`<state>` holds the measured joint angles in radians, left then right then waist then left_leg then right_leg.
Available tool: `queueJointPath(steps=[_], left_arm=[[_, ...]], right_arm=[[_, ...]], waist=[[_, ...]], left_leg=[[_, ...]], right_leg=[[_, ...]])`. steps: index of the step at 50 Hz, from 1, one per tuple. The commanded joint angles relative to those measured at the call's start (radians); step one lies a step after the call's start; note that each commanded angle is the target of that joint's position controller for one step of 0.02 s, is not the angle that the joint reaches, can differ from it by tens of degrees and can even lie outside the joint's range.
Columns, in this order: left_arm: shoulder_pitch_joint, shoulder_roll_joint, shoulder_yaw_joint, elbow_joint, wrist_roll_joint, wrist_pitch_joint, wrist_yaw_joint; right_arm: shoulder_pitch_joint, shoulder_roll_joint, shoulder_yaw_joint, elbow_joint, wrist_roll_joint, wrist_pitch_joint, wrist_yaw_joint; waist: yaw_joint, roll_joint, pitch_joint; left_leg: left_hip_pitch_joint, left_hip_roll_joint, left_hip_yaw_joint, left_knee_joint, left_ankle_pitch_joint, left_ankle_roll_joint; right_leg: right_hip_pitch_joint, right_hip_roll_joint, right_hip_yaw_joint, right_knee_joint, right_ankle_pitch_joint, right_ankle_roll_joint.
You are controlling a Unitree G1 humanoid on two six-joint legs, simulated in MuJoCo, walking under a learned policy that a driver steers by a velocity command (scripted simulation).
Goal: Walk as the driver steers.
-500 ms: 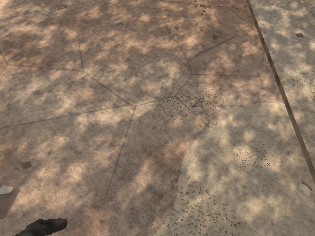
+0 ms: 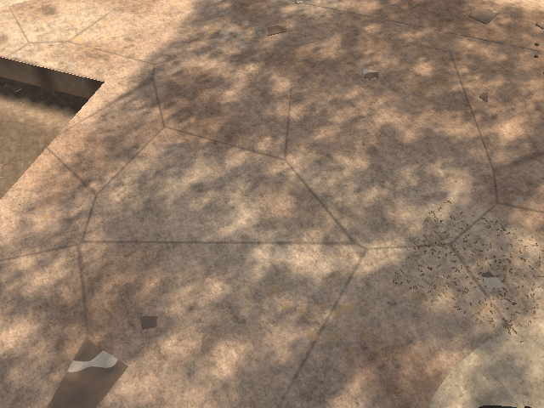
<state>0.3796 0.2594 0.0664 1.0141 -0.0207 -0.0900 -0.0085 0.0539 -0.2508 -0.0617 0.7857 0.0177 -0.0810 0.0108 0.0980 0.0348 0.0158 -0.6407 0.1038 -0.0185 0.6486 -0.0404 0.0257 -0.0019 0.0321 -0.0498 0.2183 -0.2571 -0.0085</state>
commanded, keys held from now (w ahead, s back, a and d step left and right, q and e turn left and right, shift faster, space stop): w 0.24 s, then w+e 0.36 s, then e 0.24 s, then no key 0.16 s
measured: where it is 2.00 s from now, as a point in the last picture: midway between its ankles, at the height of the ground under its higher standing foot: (313, 366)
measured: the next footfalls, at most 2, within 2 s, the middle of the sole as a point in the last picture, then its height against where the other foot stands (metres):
left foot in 0.10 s outside the picture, level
right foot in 0.68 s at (356, 386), level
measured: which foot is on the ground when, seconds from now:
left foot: up 0.00-0.08, down 0.10-0.68, up 0.70-1.00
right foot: down 0.00-0.10, up 0.12-0.66, down 0.68-1.00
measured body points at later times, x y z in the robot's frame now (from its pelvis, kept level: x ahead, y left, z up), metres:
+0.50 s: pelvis +0.27 +0.05 +0.00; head +0.29 +0.05 +0.45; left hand +0.45 +0.29 -0.11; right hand +0.27 -0.23 -0.13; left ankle +0.20 +0.14 -0.74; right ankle +0.45 -0.14 -0.68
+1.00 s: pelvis +0.49 -0.03 +0.00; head +0.54 -0.07 +0.45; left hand +0.71 +0.19 -0.10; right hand +0.56 -0.35 -0.11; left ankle +0.65 +0.10 -0.68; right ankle +0.49 -0.11 -0.74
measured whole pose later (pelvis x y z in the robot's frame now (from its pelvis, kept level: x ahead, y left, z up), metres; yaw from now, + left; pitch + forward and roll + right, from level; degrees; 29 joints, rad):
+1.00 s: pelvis +0.49 -0.03 +0.00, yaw -21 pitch +3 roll +0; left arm 0.17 0.29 0.07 0.76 0.00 -0.01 0.01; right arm 0.10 -0.30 -0.06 0.74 -0.01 -0.04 -0.04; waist 0.03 0.03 0.06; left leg -0.64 0.07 -0.08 0.86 -0.21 -0.08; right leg -0.30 0.12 0.07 0.40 -0.15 -0.09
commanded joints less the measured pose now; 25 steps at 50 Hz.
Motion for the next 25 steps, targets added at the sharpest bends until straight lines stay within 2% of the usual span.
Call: queueJointPath(steps=[1,2,3,4,5,6,7,8,9,10,11,12,14,16,19,21,25], left_arm=[[-0.025,0.177,0.03,-0.049,-0.012,-0.006,0.005],[-0.021,0.184,0.032,-0.045,-0.013,0.0,0.006],[-0.03,0.193,0.032,-0.046,-0.012,0.006,0.007],[-0.04,0.189,0.029,-0.048,-0.011,0.012,0.008],[-0.036,0.163,0.018,-0.053,-0.002,0.016,0.01],[-0.02,0.111,-0.004,-0.084,0.03,0.014,0.012],[0.09,-0.001,-0.034,-0.084,0.012,-0.009,0.005],[0.011,0.121,-0.006,-0.082,-0.015,-0.026,0.001],[-0.076,0.152,0.002,-0.11,-0.028,-0.035,-0.001],[-0.108,0.14,0.002,-0.11,-0.019,-0.034,0.005],[-0.12,0.13,0.008,-0.109,-0.003,-0.026,0.009],[-0.101,0.115,0.009,-0.105,0.0,-0.012,0.008],[-0.085,0.077,0.005,-0.096,-0.005,0.015,0.008],[-0.135,0.073,0.006,-0.112,-0.004,0.029,0.009],[-0.204,0.071,0.01,-0.133,-0.001,0.029,0.003],[-0.254,0.068,0.009,-0.15,0.001,0.024,-0.006],[-0.38,0.042,-0.007,-0.205,0.005,0.022,-0.026]], right_arm=[[-0.083,-0.06,-0.004,-0.088,0.006,-0.01,0.015],[-0.082,-0.074,-0.008,-0.094,0.005,-0.01,0.018],[-0.05,-0.093,-0.016,-0.09,0.004,-0.012,0.02],[0.04,-0.122,-0.033,-0.066,0.001,-0.012,0.019],[0.208,-0.172,-0.06,-0.016,-0.001,-0.011,0.012],[0.39,-0.263,-0.083,0.012,-0.012,-0.004,-0.002],[0.406,-0.304,-0.082,0.027,-0.017,-0.004,0.011],[0.373,-0.203,-0.056,0.015,-0.009,-0.009,0.017],[0.289,-0.165,-0.042,-0.001,-0.008,-0.014,0.015],[0.214,-0.145,-0.034,-0.015,-0.013,-0.015,0.016],[0.167,-0.121,-0.028,-0.019,-0.02,-0.016,0.019],[0.147,-0.107,-0.024,-0.018,-0.028,-0.02,0.02],[0.15,-0.105,-0.027,-0.002,-0.025,-0.034,0.018],[0.175,-0.124,-0.034,0.019,-0.03,-0.041,0.007],[0.212,-0.131,-0.036,0.045,-0.035,-0.041,-0.009],[0.211,-0.136,-0.035,0.049,-0.033,-0.041,-0.016],[0.273,-0.15,-0.037,0.083,-0.024,-0.032,-0.027]], waist=[[-0.042,-0.107,0.056],[-0.053,-0.11,0.051],[-0.083,-0.116,0.029],[-0.137,-0.112,-0.027],[-0.207,-0.094,-0.126],[-0.255,0.072,-0.279],[-0.182,0.312,-0.396],[-0.205,0.172,-0.31],[-0.191,0.125,-0.181],[-0.157,0.041,-0.122],[-0.128,0.027,-0.076],[-0.097,0.047,-0.069],[-0.076,0.043,-0.054],[-0.079,0.023,-0.018],[-0.098,0.013,0.013],[-0.111,0.017,0.029],[-0.162,0.001,0.074]], left_leg=[[0.083,-0.028,0.02,-0.079,0.019,0.018],[0.106,-0.037,0.025,-0.099,-0.009,0.03],[0.174,-0.057,0.042,-0.121,-0.029,0.045],[0.31,-0.085,0.067,-0.144,-0.035,0.066],[0.541,-0.086,0.061,-0.135,-0.03,0.098],[0.83,0.139,-0.206,-0.126,-0.022,0.17],[1.042,0.315,-0.678,-0.303,-0.237,0.313],[0.978,0.281,-0.67,-0.348,-0.322,0.271],[0.851,0.245,-0.519,-0.359,-0.255,0.231],[0.716,0.205,-0.409,-0.379,-0.142,0.214],[0.609,0.168,-0.325,-0.409,-0.068,0.205],[0.546,0.148,-0.278,-0.44,-0.041,0.198],[0.497,0.138,-0.2,-0.493,-0.007,0.206],[0.495,0.142,-0.137,-0.529,0.022,0.207],[0.524,0.131,-0.037,-0.549,0.048,0.181],[0.523,0.113,0.037,-0.558,0.057,0.155],[0.606,0.134,0.118,-0.555,0.077,0.136]], right_leg=[[-0.065,-0.282,0.135,-0.055,0.28,-0.166],[-0.036,-0.295,0.136,-0.029,0.313,-0.157],[-0.021,-0.295,0.125,0.024,0.411,-0.144],[-0.025,-0.265,0.087,0.145,0.559,-0.121],[-0.103,-0.213,0.043,0.35,0.605,-0.09],[-0.318,-0.144,-0.013,0.711,0.286,-0.044],[-0.634,0.01,0.06,0.99,-0.313,-0.014],[-0.741,-0.05,0.148,1.088,-0.313,-0.03],[-0.785,-0.095,0.128,1.084,-0.217,-0.048],[-0.738,-0.14,0.112,1.04,-0.128,-0.046],[-0.692,-0.167,0.111,0.979,-0.077,-0.041],[-0.632,-0.188,0.12,0.945,-0.041,-0.04],[-0.605,-0.195,0.116,0.899,-0.001,-0.029],[-0.667,-0.196,0.131,0.835,0.082,-0.018],[-0.724,-0.166,0.165,0.698,0.243,-0.011],[-0.701,-0.143,0.144,0.59,0.344,-0.012],[-0.705,-0.126,0.081,0.449,0.395,-0.024]])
